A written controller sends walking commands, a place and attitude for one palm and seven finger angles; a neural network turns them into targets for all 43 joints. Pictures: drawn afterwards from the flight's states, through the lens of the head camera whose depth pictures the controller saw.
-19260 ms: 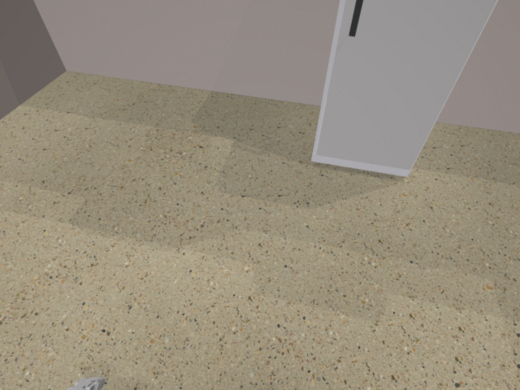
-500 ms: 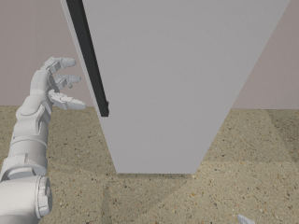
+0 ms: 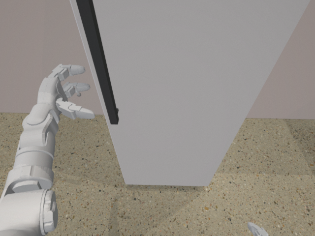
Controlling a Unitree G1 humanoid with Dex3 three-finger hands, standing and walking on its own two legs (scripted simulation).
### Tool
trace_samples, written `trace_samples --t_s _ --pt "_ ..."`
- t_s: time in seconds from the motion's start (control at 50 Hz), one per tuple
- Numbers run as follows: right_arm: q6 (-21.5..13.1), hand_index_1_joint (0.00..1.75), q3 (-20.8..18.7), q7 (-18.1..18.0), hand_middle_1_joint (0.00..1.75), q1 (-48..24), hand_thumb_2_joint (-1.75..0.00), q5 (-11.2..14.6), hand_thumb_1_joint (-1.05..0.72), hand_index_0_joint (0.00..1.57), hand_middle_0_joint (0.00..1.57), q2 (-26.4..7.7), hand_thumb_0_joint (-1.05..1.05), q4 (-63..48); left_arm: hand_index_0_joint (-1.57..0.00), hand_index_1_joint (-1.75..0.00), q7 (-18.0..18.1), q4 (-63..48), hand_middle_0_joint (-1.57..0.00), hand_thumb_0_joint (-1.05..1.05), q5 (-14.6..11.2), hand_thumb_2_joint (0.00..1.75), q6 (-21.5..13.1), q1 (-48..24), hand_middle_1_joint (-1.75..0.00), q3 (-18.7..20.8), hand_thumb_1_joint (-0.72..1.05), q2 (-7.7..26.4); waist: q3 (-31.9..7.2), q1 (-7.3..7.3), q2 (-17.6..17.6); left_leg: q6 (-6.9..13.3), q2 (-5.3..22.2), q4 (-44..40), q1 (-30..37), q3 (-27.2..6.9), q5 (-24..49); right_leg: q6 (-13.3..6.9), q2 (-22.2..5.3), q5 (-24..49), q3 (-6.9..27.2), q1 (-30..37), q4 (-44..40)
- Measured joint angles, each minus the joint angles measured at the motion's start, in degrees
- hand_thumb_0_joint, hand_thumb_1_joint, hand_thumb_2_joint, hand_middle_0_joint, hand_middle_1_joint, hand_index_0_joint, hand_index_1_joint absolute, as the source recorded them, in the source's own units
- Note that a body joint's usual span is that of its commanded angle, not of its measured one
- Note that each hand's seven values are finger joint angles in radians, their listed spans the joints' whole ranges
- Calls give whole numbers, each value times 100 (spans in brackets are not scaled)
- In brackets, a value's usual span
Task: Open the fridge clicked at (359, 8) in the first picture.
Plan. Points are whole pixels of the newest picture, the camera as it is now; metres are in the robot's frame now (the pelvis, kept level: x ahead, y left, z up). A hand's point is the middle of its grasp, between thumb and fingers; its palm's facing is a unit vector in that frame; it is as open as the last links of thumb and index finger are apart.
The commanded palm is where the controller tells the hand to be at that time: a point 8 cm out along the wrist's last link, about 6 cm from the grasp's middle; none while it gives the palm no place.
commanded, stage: feel for the door with the fingertips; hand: left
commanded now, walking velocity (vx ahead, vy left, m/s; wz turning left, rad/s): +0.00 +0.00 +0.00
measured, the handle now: (104, 67) +0.48 +0.16 +0.18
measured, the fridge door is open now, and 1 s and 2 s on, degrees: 0 0 0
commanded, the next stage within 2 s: slide the fingers in behind the handle in 0.82 s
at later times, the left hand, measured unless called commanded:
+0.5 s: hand (95, 91) +0.43 +0.18 +0.15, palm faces +0.07 -1.00 -0.03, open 14.0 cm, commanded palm +0.40 +0.23 +0.15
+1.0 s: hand (95, 87) +0.44 +0.18 +0.15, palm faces +0.05 -1.00 -0.03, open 13.5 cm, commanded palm +0.42 +0.23 +0.15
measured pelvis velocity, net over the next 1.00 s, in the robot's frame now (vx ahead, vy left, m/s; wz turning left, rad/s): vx -0.01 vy -0.01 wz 0.00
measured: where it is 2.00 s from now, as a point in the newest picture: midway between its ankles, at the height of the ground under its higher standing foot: outside the picture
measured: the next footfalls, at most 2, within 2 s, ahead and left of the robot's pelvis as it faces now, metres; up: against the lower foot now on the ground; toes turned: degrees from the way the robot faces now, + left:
none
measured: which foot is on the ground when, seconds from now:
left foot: down 0.00-1.00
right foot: down 0.00-1.00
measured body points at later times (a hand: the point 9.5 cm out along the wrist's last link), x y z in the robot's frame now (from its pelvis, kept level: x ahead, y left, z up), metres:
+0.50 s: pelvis -0.01 -0.01 +0.00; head +0.01 -0.02 +0.45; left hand +0.42 +0.23 +0.16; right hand +0.11 -0.27 -0.11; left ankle -0.02 +0.11 -0.74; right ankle +0.02 -0.11 -0.74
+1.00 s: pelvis -0.01 -0.01 +0.00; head +0.02 -0.01 +0.45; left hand +0.43 +0.23 +0.16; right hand +0.07 -0.28 -0.12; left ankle -0.02 +0.11 -0.74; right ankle +0.02 -0.11 -0.74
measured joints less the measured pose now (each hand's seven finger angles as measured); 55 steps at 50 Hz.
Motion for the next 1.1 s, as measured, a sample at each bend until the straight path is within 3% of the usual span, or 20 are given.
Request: trace_samples --t_s 0.16,0.28,0.44,0.7,1.1 --pt "-12 30 -24 20 30 -32 -90 -2 -90 21 21 21 1 79 -29 -120 219 -254 -30 -1 1 30 75 4 -119 -303 -51 -361 -7 35 27 -3 -19 -55 77 -23 35 1 -17 16 -21 81 -39" --pt "12 30 34 54 30 -153 -90 -43 -90 21 21 104 1 43 -30 -120 465 -239 -30 -1 101 30 131 23 -119 -265 -50 -520 -11 -12 25 -19 2 -133 157 37 72 -18 10 43 37 107 -60" --pt "-6 30 80 20 30 -192 -90 -51 -90 21 21 126 1 45 -30 -120 541 130 -30 -1 176 30 50 -222 -120 -234 -50 -387 70 -48 7 -57 34 -132 129 13 102 -57 40 60 13 83 -53" --pt "-31 30 -44 49 30 43 -90 -51 -90 21 21 -40 1 173 -30 -121 346 716 -30 -1 137 30 -204 -627 -119 -73 -50 -190 29 -133 20 -84 60 -81 -61 12 96 -88 64 48 13 -120 12" --pt "-131 30 -32 107 30 172 -90 -79 -90 21 21 -6 1 211 -37 -126 255 1397 -36 -1 216 30 -589 -1058 -123 -45 -50 -16 22 -210 -10 -59 52 112 -368 -6 90 -75 48 90 1 -376 110"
